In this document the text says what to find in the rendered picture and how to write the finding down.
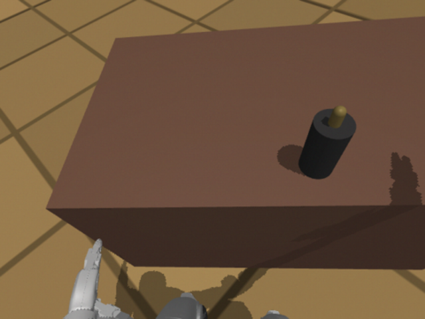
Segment left robot hand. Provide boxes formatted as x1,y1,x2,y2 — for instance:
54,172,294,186
68,239,134,319

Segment bottle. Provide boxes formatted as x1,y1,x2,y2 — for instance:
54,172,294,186
299,106,357,179

